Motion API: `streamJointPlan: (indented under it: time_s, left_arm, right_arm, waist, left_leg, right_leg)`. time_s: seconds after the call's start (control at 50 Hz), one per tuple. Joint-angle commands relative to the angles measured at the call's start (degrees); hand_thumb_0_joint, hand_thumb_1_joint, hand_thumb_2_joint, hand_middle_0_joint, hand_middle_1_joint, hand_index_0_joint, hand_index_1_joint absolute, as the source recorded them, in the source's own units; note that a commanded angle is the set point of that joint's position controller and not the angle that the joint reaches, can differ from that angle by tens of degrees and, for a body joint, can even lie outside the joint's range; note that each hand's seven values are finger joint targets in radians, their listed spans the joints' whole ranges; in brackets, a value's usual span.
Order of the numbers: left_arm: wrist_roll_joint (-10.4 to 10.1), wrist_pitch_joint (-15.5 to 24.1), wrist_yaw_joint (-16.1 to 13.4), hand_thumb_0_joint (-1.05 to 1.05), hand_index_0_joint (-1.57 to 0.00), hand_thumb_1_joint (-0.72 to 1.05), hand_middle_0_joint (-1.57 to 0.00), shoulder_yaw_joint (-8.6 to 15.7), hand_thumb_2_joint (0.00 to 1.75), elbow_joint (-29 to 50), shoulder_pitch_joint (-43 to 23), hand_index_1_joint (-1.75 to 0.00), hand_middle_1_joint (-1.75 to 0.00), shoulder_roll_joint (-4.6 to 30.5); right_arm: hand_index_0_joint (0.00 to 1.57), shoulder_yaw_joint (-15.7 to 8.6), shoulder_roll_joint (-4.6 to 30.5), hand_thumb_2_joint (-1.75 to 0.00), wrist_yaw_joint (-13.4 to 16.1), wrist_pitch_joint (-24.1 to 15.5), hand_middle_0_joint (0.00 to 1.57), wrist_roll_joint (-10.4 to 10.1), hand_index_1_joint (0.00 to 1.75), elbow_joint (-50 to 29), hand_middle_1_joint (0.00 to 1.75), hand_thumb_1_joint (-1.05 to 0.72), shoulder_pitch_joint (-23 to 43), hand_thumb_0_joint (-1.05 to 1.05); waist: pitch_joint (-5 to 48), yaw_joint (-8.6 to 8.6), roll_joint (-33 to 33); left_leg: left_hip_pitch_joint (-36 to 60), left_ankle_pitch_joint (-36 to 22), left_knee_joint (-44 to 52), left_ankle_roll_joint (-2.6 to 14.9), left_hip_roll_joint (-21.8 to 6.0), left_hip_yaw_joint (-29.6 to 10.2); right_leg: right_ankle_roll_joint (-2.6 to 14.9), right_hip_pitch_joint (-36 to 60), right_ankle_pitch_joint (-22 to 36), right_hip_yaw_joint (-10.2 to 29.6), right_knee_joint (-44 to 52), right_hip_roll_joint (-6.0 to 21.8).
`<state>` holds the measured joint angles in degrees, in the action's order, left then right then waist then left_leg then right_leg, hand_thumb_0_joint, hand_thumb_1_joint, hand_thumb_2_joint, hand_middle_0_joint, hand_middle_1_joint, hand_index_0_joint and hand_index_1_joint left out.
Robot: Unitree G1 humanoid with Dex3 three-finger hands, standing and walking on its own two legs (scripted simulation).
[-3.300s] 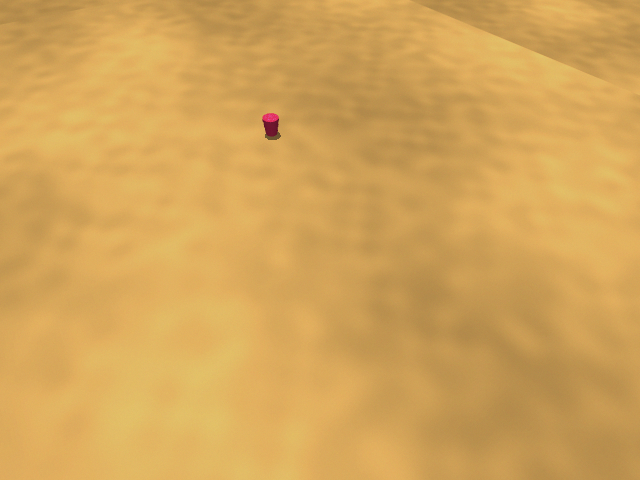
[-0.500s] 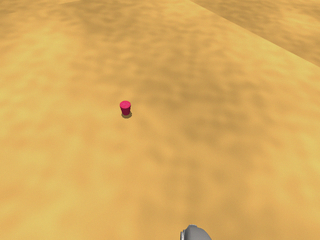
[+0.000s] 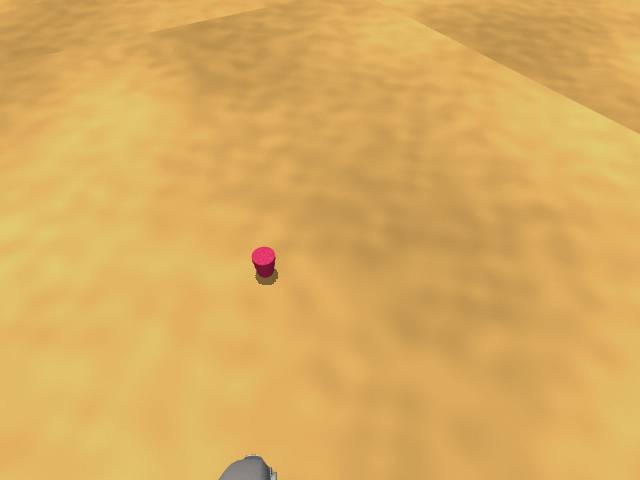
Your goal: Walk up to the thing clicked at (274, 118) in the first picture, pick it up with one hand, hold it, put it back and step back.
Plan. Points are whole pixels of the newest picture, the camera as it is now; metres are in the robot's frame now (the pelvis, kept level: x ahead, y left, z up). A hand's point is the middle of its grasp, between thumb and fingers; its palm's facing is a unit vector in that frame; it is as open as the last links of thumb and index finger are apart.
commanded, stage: walk up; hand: left
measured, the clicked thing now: (264, 263) +0.94 +0.25 -0.72
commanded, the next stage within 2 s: none
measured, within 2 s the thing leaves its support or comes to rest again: neither
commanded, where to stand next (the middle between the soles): +0.56 +0.02 m, yaw -1 degrees
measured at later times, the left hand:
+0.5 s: hand (151, 369) +0.29 +0.29 -0.14, palm faces -0.10 -0.93 -0.35, open 7.4 cm
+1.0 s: hand (162, 313) +0.41 +0.31 -0.17, palm faces -0.05 -0.93 -0.36, open 7.4 cm
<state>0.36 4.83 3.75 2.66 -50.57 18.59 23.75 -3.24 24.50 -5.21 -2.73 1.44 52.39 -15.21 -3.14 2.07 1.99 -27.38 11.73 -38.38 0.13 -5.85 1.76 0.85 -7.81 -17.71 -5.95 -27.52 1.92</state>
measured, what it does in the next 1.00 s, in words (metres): walks ahead: left foot, then right foot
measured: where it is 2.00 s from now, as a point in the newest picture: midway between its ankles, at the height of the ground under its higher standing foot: (325, 378)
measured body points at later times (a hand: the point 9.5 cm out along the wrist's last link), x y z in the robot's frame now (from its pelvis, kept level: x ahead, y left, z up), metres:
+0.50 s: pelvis +0.20 +0.02 +0.00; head +0.22 +0.01 +0.45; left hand +0.30 +0.33 -0.11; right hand +0.22 -0.31 -0.12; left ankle +0.15 +0.14 -0.74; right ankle +0.32 -0.12 -0.72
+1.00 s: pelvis +0.37 +0.03 -0.02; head +0.38 +0.05 +0.43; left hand +0.41 +0.36 -0.14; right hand +0.43 -0.30 -0.11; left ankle +0.45 +0.14 -0.74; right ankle +0.33 -0.11 -0.71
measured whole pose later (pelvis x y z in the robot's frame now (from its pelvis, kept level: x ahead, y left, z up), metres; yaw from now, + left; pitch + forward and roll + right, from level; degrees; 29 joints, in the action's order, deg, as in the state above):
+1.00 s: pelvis +0.37 +0.03 -0.02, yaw -2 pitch -3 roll +0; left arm 0.6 1.7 2.7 2.9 -51.4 19.7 25.2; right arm -3.8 24.3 -3.4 -5.0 1.5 50.4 -17.5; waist -3.0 0.9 -2.6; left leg -21.4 13.9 -38.1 1.3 -2.1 5.0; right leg 2.7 -17.0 -27.1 -0.1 -51.9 3.3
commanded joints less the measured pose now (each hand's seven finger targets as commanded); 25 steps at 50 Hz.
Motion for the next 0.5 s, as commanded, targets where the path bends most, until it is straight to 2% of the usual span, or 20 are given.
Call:
streamJointPlan:
  time_s: [0.0,0.02,0.04,0.06,0.08,0.1,0.12,0.14,0.16,0.18,0.2,0.24,0.28,0.34,0.36,0.4,0.44,0.46,0.48]
  left_arm:
    - [0.0,1.2,-1.1,0.00,-0.20,0.90,-0.20,4.4,0.90,5.2,-4.2,-0.30,-0.30,17.2]
    - [0.0,0.9,-1.2,0.00,-0.20,0.90,-0.20,4.2,0.90,5.1,-4.2,-0.30,-0.30,16.4]
    - [0.4,0.9,-1.3,0.00,-0.20,0.90,-0.20,3.3,0.90,5.0,-3.7,-0.30,-0.30,14.7]
    - [0.1,0.8,-1.4,0.00,-0.20,0.90,-0.20,2.2,0.90,5.3,-1.2,-0.30,-0.30,11.2]
    - [-1.0,0.4,-1.5,0.00,-0.20,0.90,-0.20,1.6,0.90,5.5,1.4,-0.30,-0.30,8.6]
    - [-0.3,0.0,-2.5,0.00,-0.20,0.90,-0.20,2.7,0.90,4.0,-1.0,-0.30,-0.30,14.3]
    - [-0.5,0.0,-2.7,0.00,-0.20,0.90,-0.20,2.1,0.90,3.4,-1.2,-0.30,-0.30,14.8]
    - [-1.1,0.0,-2.5,0.00,-0.20,0.90,-0.20,2.3,0.90,2.2,0.1,-0.30,-0.30,13.9]
    - [-1.4,-0.1,-2.4,0.00,-0.20,0.90,-0.20,2.3,0.90,1.4,1.1,-0.30,-0.30,13.5]
    - [-1.3,-0.5,-2.0,0.00,-0.20,0.90,-0.20,2.3,0.90,0.7,2.0,-0.30,-0.30,13.1]
    - [-1.0,-0.8,-1.6,0.00,-0.20,0.90,-0.20,2.4,0.90,0.6,2.5,-0.30,-0.30,12.6]
    - [-0.6,-1.3,-0.9,0.00,-0.20,0.90,-0.20,2.3,0.90,1.1,1.5,-0.30,-0.30,11.7]
    - [-0.2,-1.6,-0.4,0.00,-0.20,0.90,-0.20,2.4,0.90,2.1,-1.6,-0.30,-0.30,11.2]
    - [0.2,-1.5,0.3,0.00,-0.20,0.90,-0.20,2.5,0.90,3.2,-4.8,-0.30,-0.30,10.2]
    - [0.2,-1.4,0.4,0.00,-0.20,0.90,-0.20,2.6,0.90,3.5,-6.3,-0.30,-0.30,10.2]
    - [0.0,-1.1,0.6,0.00,-0.20,0.90,-0.20,2.7,0.90,3.5,-7.6,-0.30,-0.30,9.5]
    - [0.1,-0.8,0.5,0.00,-0.20,0.90,-0.20,2.9,0.90,3.5,-7.5,-0.30,-0.30,9.6]
    - [0.0,-0.6,0.2,0.00,-0.20,0.90,-0.20,3.0,0.90,2.7,-5.3,-0.30,-0.30,9.4]
    - [0.2,-0.2,-0.1,0.00,-0.20,0.90,-0.20,3.5,0.90,1.9,-2.7,-0.30,-0.30,10.5]
  right_arm:
    - [0.20,-3.8,9.7,-0.90,0.6,-2.2,0.20,-0.4,0.30,-4.0,0.30,-0.90,0.6,0.00]
    - [0.20,-4.0,10.1,-0.90,0.8,-2.5,0.20,-0.3,0.30,-3.3,0.30,-0.90,-1.5,0.00]
    - [0.20,-4.6,11.4,-0.90,1.5,-2.8,0.20,-0.2,0.30,-1.9,0.30,-0.90,-6.4,0.00]
    - [0.20,-5.8,15.2,-0.90,2.3,-3.3,0.20,0.3,0.30,-0.6,0.30,-0.90,-12.5,0.00]
    - [0.20,-6.8,20.2,-0.90,2.8,-3.7,0.20,0.3,0.30,-2.6,0.30,-0.90,-13.2,0.00]
    - [0.20,-7.1,20.6,-0.90,2.8,-3.4,0.20,-1.6,0.30,-3.1,0.30,-0.90,-11.8,0.00]
    - [0.20,-6.2,18.1,-0.90,3.2,-3.3,0.20,-1.8,0.30,-3.9,0.30,-0.90,-8.4,0.00]
    - [0.20,-5.1,15.9,-0.90,3.5,-3.3,0.20,-1.7,0.30,-4.7,0.30,-0.90,-6.3,0.00]
    - [0.20,-4.4,14.5,-0.90,3.7,-3.4,0.20,-1.6,0.30,-5.3,0.30,-0.90,-5.1,0.00]
    - [0.20,-4.0,13.8,-0.90,3.8,-3.6,0.20,-1.7,0.30,-5.2,0.30,-0.90,-3.7,0.00]
    - [0.20,-3.7,13.4,-0.90,3.8,-3.7,0.20,-1.6,0.30,-5.4,0.30,-0.90,-3.0,0.00]
    - [0.20,-3.8,13.6,-0.90,3.8,-3.8,0.20,-1.4,0.30,-6.2,0.30,-0.90,-3.2,0.00]
    - [0.20,-4.0,14.1,-0.90,3.8,-3.9,0.20,-1.2,0.30,-6.4,0.30,-0.90,-4.0,0.00]
    - [0.20,-4.3,14.5,-0.90,3.5,-3.6,0.20,-1.4,0.30,-6.9,0.30,-0.90,-3.7,0.00]
    - [0.20,-4.1,14.2,-0.90,3.5,-3.6,0.20,-1.3,0.30,-7.0,0.30,-0.90,-4.1,0.00]
    - [0.20,-4.0,14.2,-0.90,3.5,-3.4,0.20,-1.3,0.30,-7.5,0.30,-0.90,-3.2,0.00]
    - [0.20,-4.0,14.4,-0.90,3.5,-2.9,0.20,-1.2,0.30,-7.8,0.30,-0.90,-2.7,0.00]
    - [0.20,-4.0,14.3,-0.90,3.7,-2.7,0.20,-1.3,0.30,-8.2,0.30,-0.90,-2.5,0.00]
    - [0.20,-3.7,13.6,-0.90,3.8,-2.5,0.20,-1.3,0.30,-8.6,0.30,-0.90,-2.2,0.00]
  waist:
    - [-1.3,-2.37,-7.7]
    - [-0.5,-3.72,-5.6]
    - [2.4,-6.40,-2.3]
    - [6.6,-9.01,9.6]
    - [6.2,-8.15,18.2]
    - [4.9,-8.07,8.9]
    - [3.1,-6.01,3.4]
    - [2.1,-4.67,2.5]
    - [1.5,-3.66,3.6]
    - [0.6,-2.67,5.9]
    - [0.6,-2.37,6.3]
    - [0.7,-2.85,7.4]
    - [-0.9,-3.67,7.3]
    - [-1.1,-3.89,6.1]
    - [-1.4,-4.12,5.0]
    - [-1.7,-3.60,4.8]
    - [-0.5,-3.37,5.2]
    - [0.8,-1.81,4.1]
    - [2.4,-0.45,1.2]
  left_leg:
    - [11.0,-3.2,4.5,0.55,1.2,2.3]
    - [14.8,-1.4,6.7,1.01,2.9,3.9]
    - [22.9,1.1,7.3,2.19,4.1,3.2]
    - [31.6,11.3,14.2,5.07,-1.8,-7.3]
    - [37.2,18.0,24.5,10.81,-16.9,-36.2]
    - [32.4,16.4,24.7,15.29,-20.3,-40.1]
    - [29.5,8.0,22.7,14.30,-17.6,-30.5]
    - [27.1,0.4,21.8,13.06,-14.9,-23.1]
    - [24.8,-4.9,21.4,11.75,-12.7,-17.4]
    - [20.7,-7.5,21.9,11.19,-11.7,-13.1]
    - [18.4,-7.9,22.7,10.87,-10.4,-10.4]
    - [19.9,-7.3,23.5,11.64,-9.6,-8.0]
    - [19.8,-4.4,25.4,12.20,-9.7,-7.6]
    - [21.0,-3.2,24.7,12.62,-9.6,-5.5]
    - [19.9,-3.9,24.2,12.06,-9.0,-4.7]
    - [17.1,-5.6,22.5,10.99,-8.4,-3.2]
    - [18.1,-7.4,19.0,10.61,-8.4,-3.1]
    - [17.1,-6.7,16.4,9.96,-8.8,-3.4]
    - [15.6,-7.9,10.7,8.86,-7.1,-1.7]
  right_leg:
    - [10.05,-10.9,-8.5,9.7,10.4,13.1]
    - [9.07,-10.8,-3.0,7.5,5.4,11.3]
    - [7.53,-13.2,6.7,6.0,-3.4,10.0]
    - [4.99,-18.4,10.5,1.7,-22.8,5.2]
    - [1.43,-33.6,-9.4,1.7,-36.0,-4.3]
    - [2.46,-33.1,-12.6,8.7,-40.3,-0.7]
    - [2.21,-32.3,-8.6,11.5,-41.5,0.9]
    - [2.02,-30.1,-5.5,12.2,-40.0,1.8]
    - [1.88,-28.4,-3.9,11.6,-36.9,3.0]
    - [1.41,-25.8,-2.9,10.5,-34.0,3.9]
    - [0.72,-23.3,-1.3,9.5,-32.4,3.6]
    - [-0.34,-23.9,1.0,7.9,-27.6,3.8]
    - [-0.86,-25.0,3.1,7.1,-23.7,4.3]
    - [-0.47,-24.2,7.0,5.1,-16.3,5.0]
    - [-0.33,-22.1,8.4,4.7,-13.6,4.7]
    - [0.15,-17.3,10.5,4.1,-9.2,3.9]
    - [0.63,-13.9,9.0,2.3,-6.3,2.0]
    - [1.07,-9.7,9.9,2.4,-5.0,1.6]
    - [1.31,-3.6,9.3,1.5,-2.4,0.1]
